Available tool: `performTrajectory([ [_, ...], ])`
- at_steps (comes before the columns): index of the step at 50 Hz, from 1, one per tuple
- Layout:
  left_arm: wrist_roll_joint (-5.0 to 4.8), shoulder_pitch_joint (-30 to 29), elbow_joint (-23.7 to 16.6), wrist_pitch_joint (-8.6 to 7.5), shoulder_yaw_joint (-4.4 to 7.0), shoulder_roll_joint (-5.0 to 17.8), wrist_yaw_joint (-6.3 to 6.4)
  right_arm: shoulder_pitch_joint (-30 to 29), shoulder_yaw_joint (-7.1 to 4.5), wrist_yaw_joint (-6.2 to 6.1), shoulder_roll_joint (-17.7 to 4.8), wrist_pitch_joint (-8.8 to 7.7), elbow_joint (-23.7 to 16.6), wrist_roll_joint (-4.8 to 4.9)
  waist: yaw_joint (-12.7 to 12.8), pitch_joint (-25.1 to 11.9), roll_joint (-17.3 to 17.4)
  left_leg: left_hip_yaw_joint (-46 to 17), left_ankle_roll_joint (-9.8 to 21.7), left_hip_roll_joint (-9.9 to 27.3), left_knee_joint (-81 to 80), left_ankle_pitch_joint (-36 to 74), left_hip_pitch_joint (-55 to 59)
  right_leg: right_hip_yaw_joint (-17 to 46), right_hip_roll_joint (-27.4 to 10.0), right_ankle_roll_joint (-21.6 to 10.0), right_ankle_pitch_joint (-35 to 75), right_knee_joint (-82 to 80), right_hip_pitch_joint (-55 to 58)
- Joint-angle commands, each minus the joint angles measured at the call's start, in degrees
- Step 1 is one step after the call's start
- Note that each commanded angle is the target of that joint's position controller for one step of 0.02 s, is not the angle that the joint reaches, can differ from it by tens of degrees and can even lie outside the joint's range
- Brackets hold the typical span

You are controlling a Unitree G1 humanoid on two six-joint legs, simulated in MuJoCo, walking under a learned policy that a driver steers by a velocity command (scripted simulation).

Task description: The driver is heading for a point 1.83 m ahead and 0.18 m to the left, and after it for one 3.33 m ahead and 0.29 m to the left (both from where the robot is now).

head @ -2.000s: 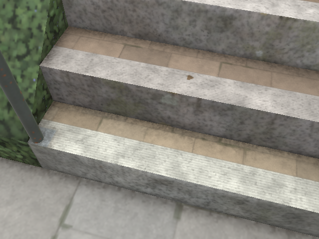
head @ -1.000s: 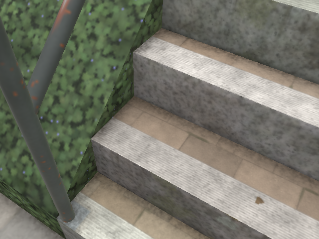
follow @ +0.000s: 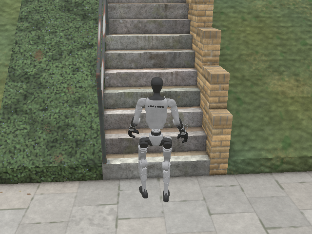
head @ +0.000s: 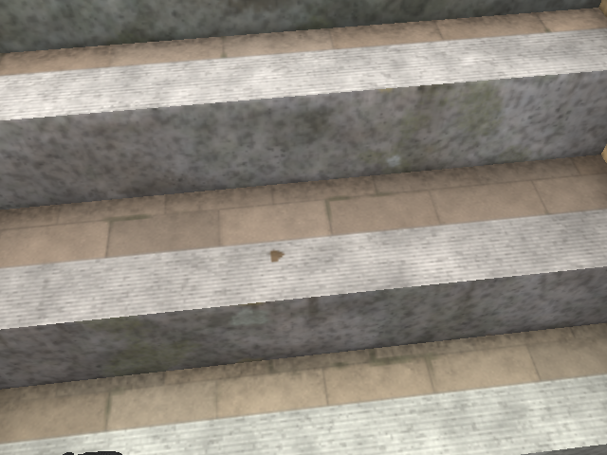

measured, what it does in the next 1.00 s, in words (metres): steps on the spot: left foot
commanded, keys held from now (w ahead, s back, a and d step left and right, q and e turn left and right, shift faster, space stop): e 0.16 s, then no key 0.84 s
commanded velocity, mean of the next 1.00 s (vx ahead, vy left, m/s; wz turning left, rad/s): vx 0.00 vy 0.00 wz -0.23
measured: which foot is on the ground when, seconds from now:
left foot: up 0.00-0.42, down 0.44-1.00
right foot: down 0.00-1.00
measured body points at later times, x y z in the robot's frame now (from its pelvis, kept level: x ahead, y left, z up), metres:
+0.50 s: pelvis -0.03 +0.00 +0.00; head -0.01 +0.01 +0.45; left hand +0.20 +0.21 -0.08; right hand +0.09 -0.28 -0.09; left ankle -0.02 +0.12 -0.73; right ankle -0.02 -0.11 -0.73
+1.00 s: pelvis -0.02 +0.02 +0.00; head +0.00 +0.02 +0.45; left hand +0.19 +0.22 -0.09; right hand +0.10 -0.24 -0.09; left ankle -0.02 +0.13 -0.73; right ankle -0.02 -0.11 -0.73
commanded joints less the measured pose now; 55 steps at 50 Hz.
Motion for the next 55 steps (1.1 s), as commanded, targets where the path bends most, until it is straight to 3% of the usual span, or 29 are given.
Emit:
performTrajectory([
  [1,2.71,8.43,-2.74,-0.69,5.00,17.46,1.20,-4.40,-0.53,0.28,-2.62,-1.05,-7.22,-1.82,4.12,-5.70,-16.68,-8.59,-5.62,-4.74,25.27,-24.17,-23.88,33.75,-22.57,-19.70,27.57,-12.80,12.91],
  [2,3.47,5.48,-3.92,-2.38,4.42,14.63,0.71,-8.11,-1.55,0.14,-5.84,-0.93,-7.47,-1.30,5.27,-7.05,-8.70,-17.08,-5.17,-4.72,35.08,-21.47,-22.89,29.30,-20.86,-19.94,27.61,-13.46,10.25],
  [3,3.07,1.44,-3.99,-3.27,3.70,13.46,0.59,-6.04,-1.84,0.39,-6.18,-0.64,-6.75,-0.45,2.28,-6.13,-8.76,-18.74,-4.27,-4.59,36.79,-15.02,-23.00,23.71,-17.39,-16.21,26.47,-13.29,7.78],
  [4,1.60,-1.76,-4.47,-3.46,3.28,11.55,0.71,-3.78,-2.02,0.14,-6.15,-0.52,-4.98,-0.66,0.69,-6.16,-6.06,-19.33,-4.23,-4.34,36.60,-10.37,-22.16,20.24,-13.71,-12.72,24.60,-12.08,6.64],
  [5,0.45,-3.51,-4.69,-3.32,2.74,10.30,0.86,-2.93,-2.03,-0.11,-6.20,-0.49,-4.69,-1.59,-0.03,-6.27,-5.75,-18.92,-4.63,-4.97,37.36,-7.17,-21.48,18.83,-12.56,-11.32,26.88,-11.11,5.39],
  [6,0.30,-3.47,-4.64,-3.11,2.25,9.58,1.08,-2.50,-1.87,-0.06,-5.38,-0.60,-4.60,-1.87,-0.34,-7.23,-5.90,-18.41,-4.88,-5.92,39.03,-5.39,-18.81,17.59,-11.39,-10.97,29.27,-10.59,3.48],
  [9,0.59,-1.54,-4.38,-2.65,1.79,8.82,1.77,-2.27,-1.03,-0.05,-3.36,-0.85,-4.96,-0.77,0.61,-8.66,-7.54,-18.27,-5.29,-6.99,33.65,-2.97,-18.20,17.12,-9.61,-10.59,29.03,-9.35,5.90],
  [12,0.73,-0.07,-3.95,-2.19,1.69,8.94,2.56,-4.39,0.06,0.01,-1.47,-0.82,-5.84,-0.56,2.25,-8.92,-8.67,-18.22,-5.61,-6.69,22.68,-3.47,-14.54,18.80,-9.68,-10.22,23.13,-9.05,6.60],
  [17,1.35,0.22,-3.64,-1.93,1.27,8.80,1.92,-4.47,0.34,1.04,-1.84,-1.21,-6.38,0.32,3.64,-6.86,-10.53,-16.98,-4.17,-7.18,10.26,-9.69,-4.93,23.10,-9.82,-11.74,15.91,-9.14,2.92],
  [18,1.53,0.43,-3.45,-1.82,1.40,9.40,1.79,-4.04,0.15,1.21,-2.42,-1.48,-6.21,0.19,3.73,-6.37,-10.76,-16.82,-3.84,-7.38,7.21,-9.87,-3.67,24.33,-9.76,-11.76,15.96,-9.09,3.42],
  [20,1.03,-1.16,-3.56,-1.65,0.71,7.64,1.95,-1.74,0.56,1.73,-1.09,-2.19,-5.38,0.09,1.53,-6.33,-9.19,-16.09,-2.34,-7.45,-5.89,-1.78,3.35,24.15,-8.04,-10.03,17.31,-7.67,2.54],
  [21,0.89,0.19,-3.31,-1.84,0.36,6.66,2.08,-1.21,0.70,1.89,-1.49,-2.51,-5.24,-0.58,1.56,-6.95,-7.39,-17.15,-1.30,-5.99,-9.94,4.36,9.16,23.64,-6.77,-7.76,15.55,-7.57,0.07],
  [22,1.29,1.11,-3.18,-2.42,-0.01,5.57,2.10,0.13,0.42,1.82,-3.75,-2.69,-5.74,-1.57,1.86,-8.67,-3.55,-21.26,0.71,-0.49,-9.29,12.98,16.10,21.30,-4.69,-4.60,9.94,-4.69,-4.44],
  [23,1.90,2.85,-3.79,-3.13,-0.27,4.16,1.62,-1.71,-0.23,1.95,-6.48,-2.65,-5.13,-1.98,5.58,-8.54,6.91,-26.42,5.40,4.18,-7.74,16.53,15.03,13.48,1.25,-1.35,1.17,-2.55,-7.06],
  [24,2.69,0.38,-3.73,-3.41,-0.19,5.01,1.45,-4.24,0.88,2.29,-1.68,-2.78,-5.94,-1.84,4.79,-7.59,8.54,-28.50,8.54,5.47,-10.54,12.76,9.13,11.77,1.58,1.04,-0.46,-1.84,-3.23],
  [25,2.55,-1.13,-3.79,-3.36,0.19,5.74,1.34,-5.48,1.38,2.44,-0.11,-3.00,-6.40,-1.68,4.39,-6.31,8.37,-27.17,7.31,3.87,-11.11,7.64,7.87,11.41,1.61,1.60,1.57,-2.09,-1.99],
  [27,2.21,-2.18,-3.80,-2.75,0.22,4.87,1.34,-4.98,1.13,2.52,-1.09,-3.53,-6.63,-1.26,3.42,-4.24,7.81,-24.63,3.92,0.69,-10.82,0.81,6.50,11.53,1.58,1.03,4.58,-2.56,-1.59],
  [29,1.57,-1.12,-3.25,-2.71,0.08,3.76,1.07,-4.20,1.44,2.26,-0.47,-3.85,-6.80,-1.04,3.42,-2.54,5.77,-22.68,2.28,-0.83,-9.87,-0.77,5.66,12.42,0.99,-0.10,5.39,-3.92,-1.54],
  [37,1.50,-0.15,-1.72,-4.20,0.06,2.43,0.42,-2.06,1.72,1.80,0.30,-3.41,-7.99,-0.75,1.93,-3.41,-0.90,-20.45,1.81,-3.26,-6.02,1.49,8.47,13.63,0.24,-0.02,7.76,-4.93,-1.98],
  [41,1.30,0.19,-1.41,-4.39,-0.07,1.75,0.45,-1.92,2.03,2.24,1.47,-3.54,-8.12,-0.48,2.09,-3.75,-1.16,-20.19,1.88,-3.68,-5.65,2.36,8.32,13.65,0.07,0.07,9.07,-4.48,-0.80],
  [55,1.35,-1.19,-1.26,-4.19,0.02,0.90,1.05,-0.39,1.90,2.76,2.11,-4.26,-7.44,-0.38,2.28,-4.17,0.12,-20.12,1.95,-4.11,-5.29,6.46,7.97,13.27,-0.06,0.40,13.67,-2.78,1.96],
])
